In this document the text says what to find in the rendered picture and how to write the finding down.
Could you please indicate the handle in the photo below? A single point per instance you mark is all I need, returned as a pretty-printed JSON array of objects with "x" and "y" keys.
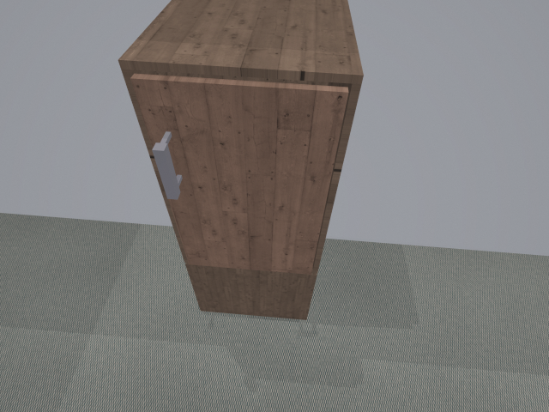
[{"x": 163, "y": 160}]

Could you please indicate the cupboard door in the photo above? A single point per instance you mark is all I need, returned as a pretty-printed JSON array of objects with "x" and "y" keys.
[{"x": 256, "y": 160}]

